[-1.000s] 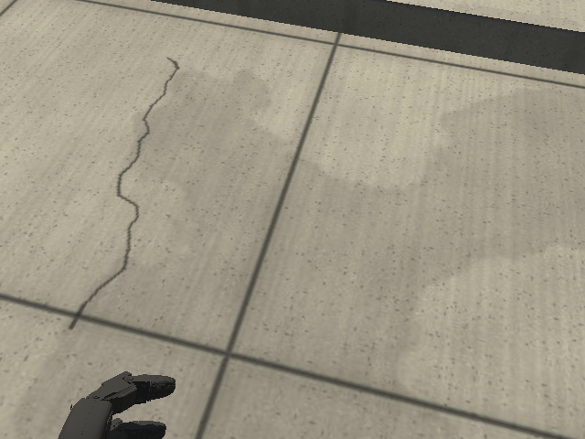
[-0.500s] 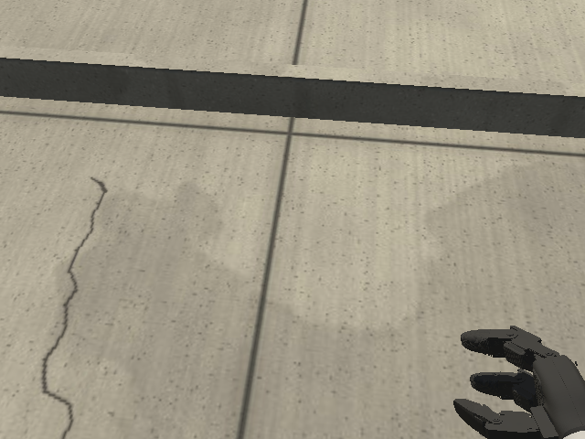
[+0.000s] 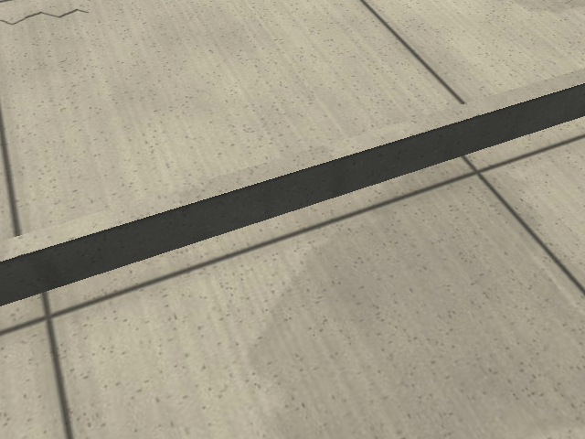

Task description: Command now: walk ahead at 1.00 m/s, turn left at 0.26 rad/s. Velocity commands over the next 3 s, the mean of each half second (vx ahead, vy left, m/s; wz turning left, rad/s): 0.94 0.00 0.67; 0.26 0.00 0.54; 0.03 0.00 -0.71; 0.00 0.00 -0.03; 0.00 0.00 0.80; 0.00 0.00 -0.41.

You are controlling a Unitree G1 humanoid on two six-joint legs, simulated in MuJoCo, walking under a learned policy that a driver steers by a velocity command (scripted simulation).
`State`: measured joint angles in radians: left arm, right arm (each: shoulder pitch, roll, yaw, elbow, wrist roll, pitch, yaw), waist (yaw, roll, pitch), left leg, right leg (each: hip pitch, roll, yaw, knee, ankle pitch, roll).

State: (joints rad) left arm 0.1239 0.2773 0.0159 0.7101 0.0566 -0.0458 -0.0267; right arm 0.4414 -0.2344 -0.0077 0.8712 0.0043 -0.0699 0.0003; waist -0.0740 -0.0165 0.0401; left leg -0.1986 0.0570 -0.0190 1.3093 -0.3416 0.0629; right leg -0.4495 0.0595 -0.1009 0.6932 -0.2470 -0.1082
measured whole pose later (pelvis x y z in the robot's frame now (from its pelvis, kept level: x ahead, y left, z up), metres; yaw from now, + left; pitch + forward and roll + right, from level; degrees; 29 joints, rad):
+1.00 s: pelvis +0.67 +0.16 +0.02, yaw +39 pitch +1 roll +0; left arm 0.33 0.26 0.02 0.80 0.04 -0.01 0.02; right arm 0.06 -0.26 -0.01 0.65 -0.03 0.05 -0.01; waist 0.07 0.00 0.06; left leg -0.44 -0.08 -0.08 0.91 -0.51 -0.04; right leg -0.42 0.05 0.09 0.42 -0.02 0.00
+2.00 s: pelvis +0.69 +0.12 +0.03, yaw +16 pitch +3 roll -1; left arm 0.06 0.23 0.06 0.70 0.02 0.01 0.05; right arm 0.20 -0.26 -0.07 0.72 0.01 0.06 -0.01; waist -0.04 0.01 0.01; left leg -0.50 0.10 0.05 0.95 -0.40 -0.08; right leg -0.23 -0.05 -0.24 0.46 -0.27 -0.03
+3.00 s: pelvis +0.67 +0.21 +0.02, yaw +23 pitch +2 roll +0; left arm 0.15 0.33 0.12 0.63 -0.03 0.04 0.04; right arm 0.19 -0.28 -0.09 0.64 -0.04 0.00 -0.02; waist 0.00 -0.05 0.02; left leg -0.27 -0.07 0.00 0.50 -0.26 0.07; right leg -0.51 0.08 0.20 0.95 -0.47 0.06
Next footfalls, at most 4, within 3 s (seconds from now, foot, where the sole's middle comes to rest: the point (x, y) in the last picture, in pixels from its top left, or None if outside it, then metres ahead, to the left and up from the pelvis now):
0.36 left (225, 417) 0.53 0.13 -0.75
0.76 right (210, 288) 0.86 0.17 -0.75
1.08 left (168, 367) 0.65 0.27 -0.75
1.60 right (271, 328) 0.74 0.02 -0.75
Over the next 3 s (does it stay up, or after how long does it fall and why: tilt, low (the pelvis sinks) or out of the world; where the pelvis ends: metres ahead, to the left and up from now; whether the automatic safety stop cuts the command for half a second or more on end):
stays up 0.67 0.21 0.02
